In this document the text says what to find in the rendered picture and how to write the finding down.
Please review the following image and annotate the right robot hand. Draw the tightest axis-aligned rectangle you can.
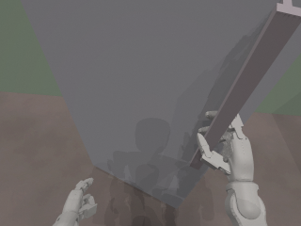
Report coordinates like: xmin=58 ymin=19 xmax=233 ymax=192
xmin=197 ymin=111 xmax=254 ymax=183

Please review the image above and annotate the robot left forearm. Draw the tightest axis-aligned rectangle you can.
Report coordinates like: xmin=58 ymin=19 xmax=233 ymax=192
xmin=53 ymin=211 xmax=80 ymax=226

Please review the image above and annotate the handle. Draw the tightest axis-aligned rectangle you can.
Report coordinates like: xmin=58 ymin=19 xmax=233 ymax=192
xmin=189 ymin=0 xmax=301 ymax=170

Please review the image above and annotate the fridge door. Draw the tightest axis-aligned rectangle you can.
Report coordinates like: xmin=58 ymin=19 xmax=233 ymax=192
xmin=21 ymin=0 xmax=301 ymax=209

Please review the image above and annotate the left robot hand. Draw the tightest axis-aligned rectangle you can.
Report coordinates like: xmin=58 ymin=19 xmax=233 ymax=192
xmin=62 ymin=177 xmax=98 ymax=221

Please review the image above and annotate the robot right forearm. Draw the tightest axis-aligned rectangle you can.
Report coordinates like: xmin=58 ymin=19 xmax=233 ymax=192
xmin=225 ymin=181 xmax=268 ymax=226

